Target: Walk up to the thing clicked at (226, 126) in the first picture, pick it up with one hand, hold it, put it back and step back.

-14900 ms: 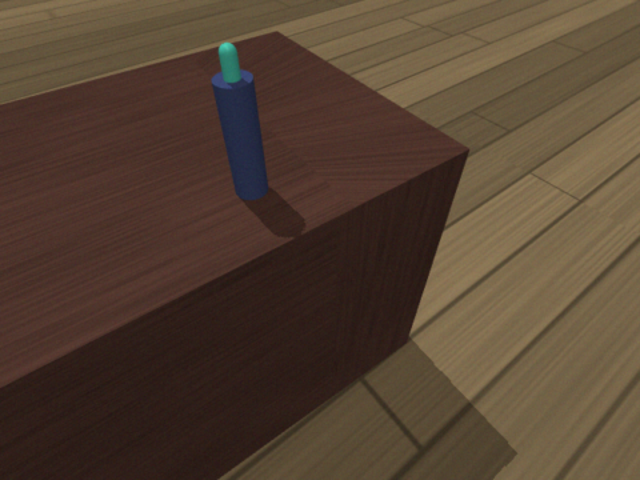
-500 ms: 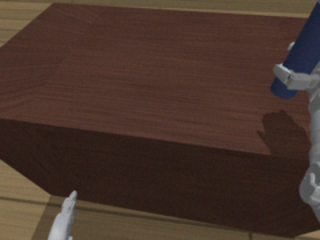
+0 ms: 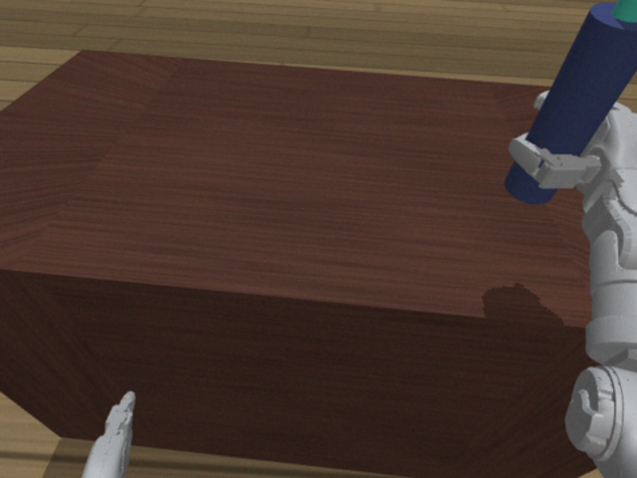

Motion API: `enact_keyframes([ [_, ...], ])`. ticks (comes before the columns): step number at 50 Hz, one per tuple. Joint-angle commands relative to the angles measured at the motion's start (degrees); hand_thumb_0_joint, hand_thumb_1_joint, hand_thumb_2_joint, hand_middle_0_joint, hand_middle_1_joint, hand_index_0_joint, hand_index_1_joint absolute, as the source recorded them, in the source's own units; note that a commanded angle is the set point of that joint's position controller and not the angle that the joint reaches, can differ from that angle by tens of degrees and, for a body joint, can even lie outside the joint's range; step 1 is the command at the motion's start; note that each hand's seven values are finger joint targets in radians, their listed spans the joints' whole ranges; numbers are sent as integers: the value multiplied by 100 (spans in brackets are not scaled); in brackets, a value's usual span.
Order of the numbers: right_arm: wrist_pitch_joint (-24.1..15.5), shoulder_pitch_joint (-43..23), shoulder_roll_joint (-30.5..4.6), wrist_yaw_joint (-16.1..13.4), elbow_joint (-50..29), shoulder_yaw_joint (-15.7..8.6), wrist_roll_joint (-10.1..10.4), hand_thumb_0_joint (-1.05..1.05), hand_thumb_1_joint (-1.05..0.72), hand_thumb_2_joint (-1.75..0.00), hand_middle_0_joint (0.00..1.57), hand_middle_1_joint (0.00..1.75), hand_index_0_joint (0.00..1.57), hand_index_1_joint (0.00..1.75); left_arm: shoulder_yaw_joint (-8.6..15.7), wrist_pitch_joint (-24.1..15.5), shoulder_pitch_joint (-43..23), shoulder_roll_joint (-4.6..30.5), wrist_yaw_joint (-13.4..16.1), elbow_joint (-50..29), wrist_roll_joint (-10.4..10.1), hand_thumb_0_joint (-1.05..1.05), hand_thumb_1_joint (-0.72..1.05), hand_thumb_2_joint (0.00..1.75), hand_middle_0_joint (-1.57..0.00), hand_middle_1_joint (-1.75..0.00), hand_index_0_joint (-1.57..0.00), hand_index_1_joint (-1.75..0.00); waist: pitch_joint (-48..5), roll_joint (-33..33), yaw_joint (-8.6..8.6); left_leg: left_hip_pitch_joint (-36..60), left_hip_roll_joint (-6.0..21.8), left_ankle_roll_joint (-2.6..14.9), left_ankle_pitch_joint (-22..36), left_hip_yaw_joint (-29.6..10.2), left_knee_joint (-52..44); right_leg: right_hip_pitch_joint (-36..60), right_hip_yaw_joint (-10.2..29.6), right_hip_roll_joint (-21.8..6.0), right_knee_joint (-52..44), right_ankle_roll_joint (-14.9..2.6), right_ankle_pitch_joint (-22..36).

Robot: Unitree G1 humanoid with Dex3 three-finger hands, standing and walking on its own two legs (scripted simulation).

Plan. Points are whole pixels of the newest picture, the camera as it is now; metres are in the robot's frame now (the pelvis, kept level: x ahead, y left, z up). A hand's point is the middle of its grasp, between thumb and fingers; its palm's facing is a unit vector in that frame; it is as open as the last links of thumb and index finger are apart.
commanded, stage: lift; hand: right
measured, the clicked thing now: (580, 98) +0.43 -0.21 +0.30
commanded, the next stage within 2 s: hold in 0.90 s
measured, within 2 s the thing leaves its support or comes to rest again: neither
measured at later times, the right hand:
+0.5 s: hand (597, 141) +0.35 -0.20 +0.30, palm faces +0.18 +0.98 +0.00, open 8.5 cm
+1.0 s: hand (609, 131) +0.32 -0.18 +0.32, palm faces +0.17 +0.99 +0.00, open 8.5 cm
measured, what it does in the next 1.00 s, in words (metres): stands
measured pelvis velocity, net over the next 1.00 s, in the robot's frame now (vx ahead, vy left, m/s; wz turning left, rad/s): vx -0.03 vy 0.01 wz -0.04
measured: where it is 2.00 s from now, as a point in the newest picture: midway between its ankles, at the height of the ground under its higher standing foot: outside the picture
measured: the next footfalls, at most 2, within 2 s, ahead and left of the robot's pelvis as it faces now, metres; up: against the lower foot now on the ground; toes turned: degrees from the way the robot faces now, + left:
none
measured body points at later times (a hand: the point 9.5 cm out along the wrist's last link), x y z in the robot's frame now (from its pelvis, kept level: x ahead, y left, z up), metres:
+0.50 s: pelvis -0.03 +0.00 +0.00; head -0.07 +0.04 +0.45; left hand +0.14 +0.25 -0.07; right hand +0.33 -0.25 +0.30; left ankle +0.00 +0.13 -0.73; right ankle -0.01 -0.13 -0.73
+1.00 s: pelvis -0.03 +0.01 +0.01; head -0.08 +0.05 +0.45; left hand +0.15 +0.26 -0.06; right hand +0.31 -0.23 +0.32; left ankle +0.00 +0.13 -0.73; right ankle -0.01 -0.13 -0.73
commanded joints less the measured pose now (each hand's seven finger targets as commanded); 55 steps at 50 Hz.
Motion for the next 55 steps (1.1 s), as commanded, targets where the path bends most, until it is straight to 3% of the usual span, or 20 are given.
enact_keyframes([
  [1,214,-2484,-1424,-64,-1965,-245,114,0,-36,-130,133,143,136,143,295,-254,-447,710,-38,-823,-6,0,-53,4,-4,-5,-5,-4,-1593,31,-76,689,-103,92,2033,310,-363,1057,-144,113,-322,-148,2032],
  [3,477,-2486,-1230,-54,-2340,-118,131,0,-35,-131,134,144,137,144,117,-213,-368,536,-118,-731,-13,0,-53,4,-4,-5,-4,-4,-1610,-37,-89,722,-120,108,2143,341,-354,1160,-129,95,-308,-134,2248],
  [5,792,-2175,-1025,-45,-2154,-30,177,0,-34,-132,136,146,139,146,257,-176,-390,602,-150,-501,-51,0,-54,4,-4,-5,-4,-4,-1282,106,-53,653,-134,105,1967,380,-425,1076,-104,89,-393,-147,2066],
  [7,918,-2464,-1397,-111,-2813,-299,200,0,-35,-131,135,145,138,145,438,-210,-600,849,-129,-734,-33,0,-54,5,-4,-4,-4,-4,-1436,151,-58,769,-97,90,1796,369,-518,1149,-120,130,-448,-173,1792],
  [10,1155,-2457,-1074,-189,-3099,-126,243,0,-36,-132,136,146,139,146,278,-223,-680,651,-146,-634,-47,0,-55,5,-4,-4,-4,-5,-1206,251,-75,699,-120,115,1420,393,-594,1146,-95,126,-568,-178,1420],
  [15,1475,-2449,-1087,-289,-3406,-93,235,0,-35,-133,137,148,140,148,122,-350,-1024,529,-159,-435,-37,0,-55,5,-4,-5,-4,-4,-995,68,-163,628,-103,127,675,408,-738,1031,-54,152,-754,-171,704],
  [19,1762,-2339,-1194,-297,-3596,-198,284,0,-34,-133,138,148,141,148,390,-438,-931,836,-134,-313,-39,0,-54,5,-3,-4,-3,-4,-1199,118,-95,685,-105,132,947,443,-726,1246,-3,143,-751,-169,977],
  [23,1968,-2339,-1086,-342,-3701,-199,340,0,-37,-131,137,146,140,146,356,-531,-1065,798,-123,-368,-52,0,-55,5,-3,-4,-3,-4,-1034,276,-99,674,-107,119,725,464,-838,1236,11,156,-832,-187,771],
  [29,2248,-2286,-1080,-326,-3911,-175,354,0,-36,-133,138,147,140,147,-21,-598,-1219,480,-198,-201,-58,0,-55,5,-3,-4,-3,-4,-727,173,-206,679,-71,106,422,430,-953,1012,-24,224,-890,-197,525],
  [32,2423,-2282,-1123,-315,-3984,-217,368,0,-36,-134,138,148,141,148,215,-658,-1426,750,-183,-526,-77,0,-55,5,-4,-4,-4,-4,-1216,241,-93,859,-38,76,793,408,-936,1292,-23,250,-844,-204,826],
  [33,2473,-2225,-1182,-337,-3907,-284,388,0,-37,-132,137,147,140,147,337,-621,-1076,784,-160,-53,-67,0,-54,4,-4,-4,-3,-4,-831,346,-111,681,-54,74,764,429,-939,1186,-21,246,-830,-228,785],
  [34,2532,-2147,-1113,-331,-3883,-235,376,0,-35,-133,137,148,140,148,202,-632,-1158,702,-182,-80,-75,0,-55,5,-3,-4,-3,-4,-793,169,-118,668,-45,95,754,421,-947,1226,-35,250,-863,-206,796],
  [37,2556,-2281,-1209,-360,-4190,-342,427,0,-39,-132,138,146,140,146,287,-710,-1271,779,-172,-276,-81,0,-55,5,-3,-4,-3,-4,-831,308,-172,715,-77,108,447,468,-991,1201,16,210,-922,-204,546],
  [39,2638,-2130,-1067,-361,-3981,-257,419,0,-42,-132,139,147,141,147,49,-716,-1324,536,-199,-243,-89,0,-55,5,-4,-4,-3,-4,-701,305,-208,700,-64,103,352,458,-1026,1126,10,235,-937,-207,474],
  [41,2703,-2200,-1074,-367,-4222,-254,451,0,-41,-133,139,148,141,148,196,-745,-1275,659,-173,-171,-89,0,-54,4,-4,-4,-3,-4,-746,282,-151,692,-50,88,385,426,-1026,1169,-8,246,-920,-218,482],
  [46,2878,-2190,-1082,-372,-4212,-260,437,0,-40,-134,138,148,141,148,59,-762,-1284,577,-183,-55,-80,0,-54,5,-4,-4,-4,-4,-797,274,-144,747,-29,79,679,424,-1011,1202,-22,277,-874,-216,771],
  [48,2914,-2252,-1134,-399,-4312,-355,460,0,-41,-133,138,147,140,147,255,-788,-1281,762,-156,-35,-75,0,-54,4,-4,-4,-4,-4,-959,357,-158,804,-49,91,820,454,-970,1291,10,249,-867,-210,911],
  [52,2954,-2369,-1110,-405,-4532,-283,450,0,-39,-134,136,147,139,147,247,-832,-1601,794,-164,-364,-97,0,-55,5,-4,-5,-4,-5,-1151,276,-156,872,-73,118,789,487,-928,1384,38,220,-901,-166,921],
  [53,2980,-2340,-1139,-394,-4449,-285,460,0,-37,-132,135,145,138,145,359,-795,-1301,808,-149,22,-95,0,-54,5,-4,-4,-4,-4,-870,257,-132,728,-74,124,719,484,-956,1304,39,228,-905,-179,832],
  [55,3033,-2309,-1110,-360,-4500,-253,477,0,-38,-132,134,144,137,144,180,-827,-1582,715,-182,-251,-119,0,-54,5,-4,-5,-4,-5,-1014,296,-194,850,-60,105,761,484,-972,1323,38,239,-906,-179,897],
])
